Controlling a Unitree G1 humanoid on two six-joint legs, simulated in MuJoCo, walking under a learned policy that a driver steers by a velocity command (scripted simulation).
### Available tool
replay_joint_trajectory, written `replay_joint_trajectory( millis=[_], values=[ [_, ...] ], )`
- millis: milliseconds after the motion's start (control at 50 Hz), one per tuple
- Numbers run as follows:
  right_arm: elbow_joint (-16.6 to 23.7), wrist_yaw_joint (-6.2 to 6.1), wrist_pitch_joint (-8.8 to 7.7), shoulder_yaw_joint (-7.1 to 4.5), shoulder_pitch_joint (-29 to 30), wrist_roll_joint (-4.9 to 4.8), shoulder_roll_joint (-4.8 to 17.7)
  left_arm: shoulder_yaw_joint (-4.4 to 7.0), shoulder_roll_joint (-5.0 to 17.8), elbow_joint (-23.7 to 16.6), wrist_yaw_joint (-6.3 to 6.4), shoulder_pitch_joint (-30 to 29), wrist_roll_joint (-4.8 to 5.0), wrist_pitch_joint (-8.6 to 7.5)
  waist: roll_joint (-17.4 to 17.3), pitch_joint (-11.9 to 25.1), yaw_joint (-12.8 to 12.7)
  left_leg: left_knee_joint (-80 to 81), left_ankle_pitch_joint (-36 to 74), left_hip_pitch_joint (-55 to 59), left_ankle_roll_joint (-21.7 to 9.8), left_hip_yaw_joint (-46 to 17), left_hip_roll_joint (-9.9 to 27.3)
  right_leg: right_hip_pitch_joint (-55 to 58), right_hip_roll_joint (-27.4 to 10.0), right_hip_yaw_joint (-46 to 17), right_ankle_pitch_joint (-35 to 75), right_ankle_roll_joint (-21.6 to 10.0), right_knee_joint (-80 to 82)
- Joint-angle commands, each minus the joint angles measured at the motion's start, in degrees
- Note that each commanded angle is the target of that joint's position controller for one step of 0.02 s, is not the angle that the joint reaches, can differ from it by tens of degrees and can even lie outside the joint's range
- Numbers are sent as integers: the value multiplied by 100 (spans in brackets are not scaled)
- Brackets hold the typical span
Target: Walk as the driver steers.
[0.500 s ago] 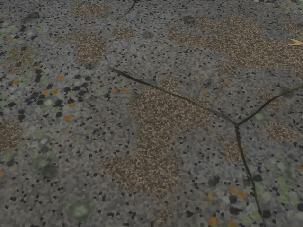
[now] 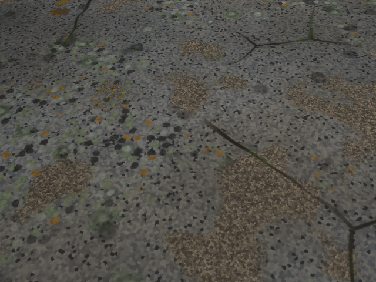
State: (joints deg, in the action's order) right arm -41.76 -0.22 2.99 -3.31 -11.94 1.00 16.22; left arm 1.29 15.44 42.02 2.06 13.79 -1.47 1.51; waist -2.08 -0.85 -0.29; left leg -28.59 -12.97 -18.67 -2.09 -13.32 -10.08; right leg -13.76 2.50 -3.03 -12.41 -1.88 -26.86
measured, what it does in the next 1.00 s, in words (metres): steps on the spot, turning right: left foot, then right foot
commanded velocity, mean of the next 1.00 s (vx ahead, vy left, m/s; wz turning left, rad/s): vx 0.00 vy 0.00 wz -0.44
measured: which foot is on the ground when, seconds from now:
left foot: up 0.00-0.42, down 0.44-1.00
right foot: down 0.00-0.44, up 0.46-0.82, down 0.84-1.00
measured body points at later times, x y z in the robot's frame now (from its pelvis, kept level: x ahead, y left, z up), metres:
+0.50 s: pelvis +0.00 +0.01 +0.00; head +0.04 +0.01 +0.45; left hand +0.20 +0.26 -0.11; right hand +0.05 -0.31 -0.08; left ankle +0.04 +0.09 -0.74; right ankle -0.01 -0.10 -0.71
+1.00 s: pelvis -0.01 -0.01 +0.00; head -0.01 -0.03 +0.45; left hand +0.23 +0.13 -0.11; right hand -0.09 -0.27 -0.14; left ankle +0.04 +0.10 -0.74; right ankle -0.08 -0.09 -0.74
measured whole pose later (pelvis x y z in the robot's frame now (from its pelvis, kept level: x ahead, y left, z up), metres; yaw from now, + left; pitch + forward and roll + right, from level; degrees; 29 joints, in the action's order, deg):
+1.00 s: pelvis -0.01 -0.01 +0.00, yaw -29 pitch -1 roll +0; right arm -48.8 -0.8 1.6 -0.3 -16.3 0.8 15.4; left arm -0.6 13.2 46.8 1.1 8.7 -0.7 1.5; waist -1.8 -2.1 2.4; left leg -24.7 -13.3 -9.5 0.3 -0.3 0.2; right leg -7.8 3.6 -3.5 -15.3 -2.3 -24.5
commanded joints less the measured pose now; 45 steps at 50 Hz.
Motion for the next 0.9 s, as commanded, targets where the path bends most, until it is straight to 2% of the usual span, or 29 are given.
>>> replay_joint_trajectory(
  millis=[20, 40, 60, 80, 120, 140, 200, 260, 340, 380, 400, 420, 440, 460, 480, 500, 520, 540, 560, 600, 660, 740, 780, 820, 840, 860, 880, 900],
  values=[
    [252, -54, -110, -83, -136, 48, 552, 103, 781, -435, -129, -565, 21, -148, 1027, -28, 332, -288, -672, 476, 129, 489, 583, -434, -1649, -2166, 710, -873, 1383],
    [271, -59, -132, -103, 90, 42, 611, 216, 1032, -365, -167, -418, 80, -129, 1103, -123, 190, -415, -525, 245, 155, 652, 457, -245, -1330, -1991, 705, -728, 1176],
    [312, -56, -138, -135, 212, 32, 720, 332, 1281, -329, -172, -180, 102, -101, 1223, -95, 55, -836, -745, -177, 222, 793, 365, 172, -1213, -2037, 1031, -706, 1011],
    [342, -49, -127, -148, 204, 37, 768, 397, 1370, -283, -175, 78, 128, -85, 1215, -47, -13, -1320, -1094, -627, 313, 853, 357, 575, -1253, -2201, 1763, -793, 852],
    [382, -92, -100, -117, 229, 8, 665, 476, 1337, -223, -197, 396, 166, -49, 916, 159, -44, -2084, -1402, -1138, 460, 819, 426, 1078, -1243, -2362, 2639, -905, 626],
    [417, -121, -92, -94, 283, -12, 605, 503, 1287, -228, -200, 414, 168, -32, 875, 249, -38, -2280, -1408, -1258, 499, 790, 476, 1205, -1166, -2379, 2771, -907, 567],
    [517, -158, -85, -35, 512, -57, 520, 570, 1172, -259, -204, 436, 157, 22, 976, 433, -89, -2287, -1353, -1349, 546, 788, 509, 1364, -901, -2495, 2612, -872, 543],
    [600, -156, -124, 6, 712, -85, 543, 660, 1219, -272, -199, 526, 140, 79, 1005, 536, -186, -1874, -1325, -1252, 506, 733, 470, 1419, -812, -2830, 2142, -893, 583],
    [604, -186, -215, 35, 637, -93, 651, 747, 1312, -361, -246, 331, 105, 124, 1078, 593, -156, -1119, -1148, -535, 345, 663, 354, 954, -716, -3242, 1699, -799, 633],
    [551, -227, -253, 38, 410, -99, 695, 760, 1319, -432, -284, 83, 92, 136, 1131, 557, -32, -491, -969, 138, 252, 664, 290, 449, -586, -3376, 1337, -621, 669],
    [494, -261, -273, 34, 205, -95, 710, 754, 1301, -479, -295, -106, 101, 142, 1129, 512, 108, 82, -697, 658, 209, 674, 292, 65, -440, -3377, 913, -447, 667],
    [423, -314, -305, 16, -35, -67, 763, 731, 1242, -525, -287, -288, 142, 138, 1027, 440, 286, 933, -178, 1338, 148, 656, 442, -484, -174, -3237, 184, -170, 557],
    [446, -381, -322, -64, 32, -31, 1143, 648, 918, -523, -264, -15, 167, 108, 204, 522, 97, 1599, -509, 2000, -82, -189, 1410, -1179, 344, -2629, -1509, 180, -80],
    [678, -369, -281, -109, 364, 3, 1600, 591, 661, -560, -212, 333, 165, 87, -895, 616, -48, 1934, -1148, 1972, -638, -1877, 3018, -1748, 1122, -1094, -2152, 382, -1701],
    [643, -310, -242, -78, 538, 127, 1423, 697, 1269, -468, -184, 208, -47, 87, -337, 236, -67, 1838, -552, 970, -1014, -1801, 3128, -1755, 691, -779, -1882, 417, -2654],
    [623, -262, -246, 4, 582, 107, 1061, 712, 1291, -436, -214, 167, -48, 105, -272, 97, -189, 1599, 241, 626, -1081, -1343, 2894, -1471, 476, -719, -1630, 389, -3159],
    [610, -208, -263, 69, 719, 62, 798, 680, 1193, -315, -256, 287, -49, 146, -205, -31, -274, 1448, 778, 483, -958, -698, 2473, -1382, 433, -669, -1336, 369, -3532],
    [620, -194, -277, 92, 753, 51, 733, 647, 1094, -236, -304, 401, -23, 192, -408, 2, -310, 1329, 1192, 574, -851, -267, 2161, -1382, 458, -582, -1151, 383, -3826],
    [614, -202, -286, 97, 660, 61, 721, 611, 1045, -181, -344, 462, 19, 217, -599, 37, -254, 1228, 1801, 703, -856, -25, 2045, -1454, 480, -455, -1141, 421, -4033],
    [469, -182, -311, 73, 225, 41, 767, 536, 972, -232, -360, 169, 65, 241, -568, 67, -59, 1046, 2521, 1104, -911, 120, 2042, -1605, 445, -388, -1183, 485, -3812],
    [261, -165, -337, 30, -214, 22, 836, 420, 810, -279, -336, -194, 86, 267, -676, 127, 162, 902, 2701, 1656, -986, 73, 2142, -1634, 390, -419, -1298, 506, -2989],
    [127, -92, -319, 12, -219, 47, 885, 263, 607, -229, -285, -381, 146, 282, -911, 232, 202, 775, 2668, 1357, -964, 240, 2098, -552, 253, 43, -1550, 375, -1461],
    [5, -63, -271, -2, -312, 43, 922, 218, 569, -150, -230, -320, 179, 263, -994, 247, 161, 586, 3037, 1269, -929, 242, 2073, -68, 245, 251, -1222, 274, -582],
    [-111, -64, -240, 20, -354, -20, 851, 162, 511, 24, -159, -67, 114, 174, -685, 246, -65, 263, 2855, 837, -546, 367, 1950, 927, 78, 171, 362, 115, 1168],
    [-103, -56, -286, 65, -523, -28, 690, 181, 762, 38, -107, -46, 19, 88, -246, 490, 19, 76, 2037, 323, -227, 471, 1835, 1719, -549, -545, 773, -16, 1313],
    [63, -26, -344, 168, -670, -58, 320, 237, 1241, -35, -67, -237, -14, 39, 1014, 556, 269, -240, 86, -346, 52, 1015, 1255, 1996, -1725, -1762, 2508, -427, 1015],
    [-95, -101, -258, 177, -455, -59, 405, 132, 852, 48, -79, -355, 60, 3, 1018, 455, 44, -120, -1181, 322, 109, 1152, 1211, 1048, -1942, -1550, 2783, -874, 808],
    [-139, -124, -200, 165, -389, -38, 451, 52, 652, 36, -103, -583, 58, -43, 957, 245, 148, -2, -979, 498, 114, 1138, 1181, 837, -1650, -1376, 2393, -819, 811]
  ],
)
